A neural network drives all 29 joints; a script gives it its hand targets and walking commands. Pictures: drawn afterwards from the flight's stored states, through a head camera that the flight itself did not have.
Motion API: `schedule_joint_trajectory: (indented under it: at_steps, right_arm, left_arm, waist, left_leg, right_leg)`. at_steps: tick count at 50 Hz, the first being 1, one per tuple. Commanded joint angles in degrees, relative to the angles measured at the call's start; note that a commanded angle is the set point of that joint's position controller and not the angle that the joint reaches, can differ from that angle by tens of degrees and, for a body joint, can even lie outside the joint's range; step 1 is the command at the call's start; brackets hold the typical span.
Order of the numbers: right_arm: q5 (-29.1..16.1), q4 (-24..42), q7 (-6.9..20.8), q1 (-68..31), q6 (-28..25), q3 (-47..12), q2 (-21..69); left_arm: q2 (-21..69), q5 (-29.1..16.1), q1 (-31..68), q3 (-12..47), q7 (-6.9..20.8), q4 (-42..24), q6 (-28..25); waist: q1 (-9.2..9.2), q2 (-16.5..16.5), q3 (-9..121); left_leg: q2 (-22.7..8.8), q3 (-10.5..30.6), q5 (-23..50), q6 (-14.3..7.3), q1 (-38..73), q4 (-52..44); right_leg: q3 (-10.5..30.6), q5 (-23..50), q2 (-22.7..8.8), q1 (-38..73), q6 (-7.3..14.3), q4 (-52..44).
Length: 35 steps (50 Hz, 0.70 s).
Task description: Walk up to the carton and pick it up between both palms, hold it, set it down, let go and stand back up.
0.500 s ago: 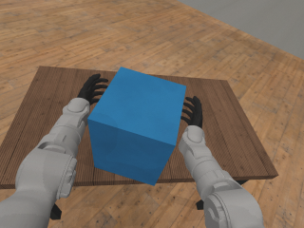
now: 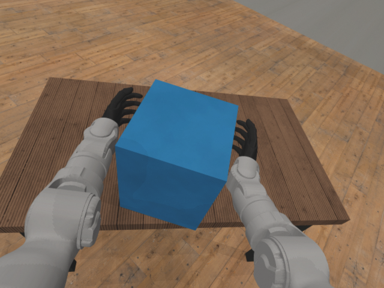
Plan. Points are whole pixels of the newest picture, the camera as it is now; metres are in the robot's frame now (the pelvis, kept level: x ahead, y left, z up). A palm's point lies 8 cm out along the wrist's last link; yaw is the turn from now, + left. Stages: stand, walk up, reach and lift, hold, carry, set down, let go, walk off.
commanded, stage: reach and lift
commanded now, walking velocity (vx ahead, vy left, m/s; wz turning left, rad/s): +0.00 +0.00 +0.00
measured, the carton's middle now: (176, 158) +0.42 +0.01 +0.01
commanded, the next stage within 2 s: none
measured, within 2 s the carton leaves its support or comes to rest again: leaves its support in 1.36 s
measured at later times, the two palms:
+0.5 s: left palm (111, 122) +0.46 +0.16 +0.08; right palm (244, 162) +0.38 -0.14 +0.06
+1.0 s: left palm (116, 122) +0.46 +0.15 +0.08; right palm (244, 163) +0.38 -0.14 +0.06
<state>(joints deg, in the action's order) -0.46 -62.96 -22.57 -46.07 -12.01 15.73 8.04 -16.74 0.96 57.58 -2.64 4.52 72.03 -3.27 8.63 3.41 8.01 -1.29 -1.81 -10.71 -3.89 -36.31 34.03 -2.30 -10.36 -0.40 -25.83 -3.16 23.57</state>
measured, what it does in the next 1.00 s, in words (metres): stands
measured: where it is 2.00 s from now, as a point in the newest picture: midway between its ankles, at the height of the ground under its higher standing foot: outside the picture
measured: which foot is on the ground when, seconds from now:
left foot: down 0.00-1.00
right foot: down 0.00-1.00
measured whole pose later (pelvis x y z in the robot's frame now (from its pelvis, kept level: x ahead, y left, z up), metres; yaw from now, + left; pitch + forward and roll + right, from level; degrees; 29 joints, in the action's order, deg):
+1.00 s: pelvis +0.01 -0.01 +0.01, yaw +1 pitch +11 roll -3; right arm 17.0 -61.7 -21.5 -39.6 -24.4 29.3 12.1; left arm -9.4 21.9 54.9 -20.6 11.3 62.6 -0.9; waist 5.2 5.6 3.5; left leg -0.3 -1.3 -7.8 -3.0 -29.0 26.0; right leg -3.2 -8.2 -1.1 -18.6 -3.1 16.4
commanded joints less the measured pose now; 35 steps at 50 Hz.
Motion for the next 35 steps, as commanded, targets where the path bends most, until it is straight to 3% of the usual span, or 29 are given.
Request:
schedule_joint_trajectory:
  at_steps: [1, 5, 9, 11, 16, 21, 24, 25, 26, 31, 35]
  right_arm:
    - [7.9, 4.9, 1.7, -17.0, -3.3, 1.3, 9.5]
    - [15.0, 4.4, 3.1, -14.9, -6.0, 6.5, 12.4]
    - [19.7, 1.2, 3.9, -11.9, -8.7, 10.1, 13.0]
    - [21.0, -0.1, 3.9, -10.7, -9.6, 10.2, 13.6]
    - [21.7, -1.4, 3.7, -9.8, -11.6, 10.4, 13.8]
    - [21.3, -1.4, 3.6, -9.0, -13.9, 8.6, 14.8]
    - [20.1, -2.4, 2.3, -7.7, -13.5, 7.7, 13.6]
    - [18.5, -3.4, 2.0, -7.9, -12.2, 6.7, 13.1]
    - [18.7, -2.7, 1.9, -7.6, -12.2, 6.2, 13.7]
    - [17.2, 0.3, 1.3, -8.4, -13.3, 4.8, 13.1]
    - [16.8, 0.7, 0.9, -8.7, -13.4, 4.0, 13.5]
  left_arm:
    - [12.2, 6.9, 22.4, -4.2, 2.3, -8.6, -1.5]
    - [15.6, 13.2, 20.3, -9.3, 3.8, -9.3, -1.4]
    - [16.6, 17.7, 19.1, -12.8, 4.2, -10.9, -1.3]
    - [17.1, 19.3, 16.9, -14.3, 4.4, -10.7, -0.7]
    - [17.3, 19.9, 16.3, -15.2, 4.3, -11.8, -0.7]
    - [20.7, 20.6, 14.6, -14.2, 5.0, -13.4, -1.0]
    - [18.1, 20.9, 13.7, -15.4, 5.0, -14.4, 0.2]
    - [21.5, 18.5, 13.6, -10.2, 6.0, -12.3, 1.5]
    - [22.3, 19.1, 13.1, -11.5, 6.7, -11.8, 1.9]
    - [22.5, 18.7, 13.6, -11.1, 5.8, -13.8, 1.7]
    - [23.7, 18.9, 13.3, -10.6, 5.9, -13.5, 2.1]
  waist:
    - [0.47, -12.2, 17.3]
    - [-0.49, -11.7, 14.6]
    - [-0.45, -11.1, 12.6]
    - [-0.5, -9.2, 10.2]
    - [-1.46, -8.8, 9.1]
    - [-1.62, -9.5, 12.5]
    - [-1.62, -8.0, 8.4]
    - [2.52, -5.2, 5.3]
    - [0.81, -5.4, 4.9]
    - [0.5, -8.8, 10.3]
    - [0.2, -9.4, 10.6]
  left_leg:
    - [-2.7, 2.1, 2.7, 5.6, 29.8, -5.9]
    - [-2.6, 0.9, 0.6, 5.4, 28.9, -7.8]
    - [-2.7, -0.1, 2.7, 5.5, 29.6, -8.8]
    - [-2.6, -0.4, 3.7, 5.0, 30.0, -9.1]
    - [-2.2, -1.4, 3.9, 4.7, 28.8, -10.0]
    - [-1.9, -1.9, 12.5, 5.6, 32.1, -8.1]
    - [-1.4, -2.4, 10.0, 4.5, 29.0, -8.7]
    - [-1.2, -0.7, 6.6, 4.4, 29.8, -11.0]
    - [-1.1, -1.9, 5.4, 4.2, 29.6, -11.5]
    - [-1.4, -1.9, 7.4, 5.4, 32.1, -10.5]
    - [-1.8, -1.8, 8.1, 5.7, 32.4, -10.0]
  right_leg:
    - [-4.1, 0.7, 1.2, -4.7, 2.3, -4.1]
    - [-4.4, -0.6, 1.1, -1.1, 2.0, -4.7]
    - [-4.9, 0.1, 1.7, 2.1, 1.7, -5.5]
    - [-4.7, 1.0, 1.8, 3.6, 1.3, -6.2]
    - [-4.2, 0.5, 1.8, 5.2, 1.1, -6.9]
    - [-4.2, 5.0, 2.3, 5.6, 1.4, -7.6]
    - [-3.5, 5.0, 2.1, 8.4, 0.9, -7.7]
    - [-6.2, 3.1, 1.8, 5.6, -0.6, -8.8]
    - [-6.0, 2.5, 1.6, 5.2, -0.5, -9.4]
    - [-6.5, 2.8, 1.8, 2.6, 0.4, -9.0]
    - [-6.7, 3.2, 2.1, 1.3, 0.5, -9.1]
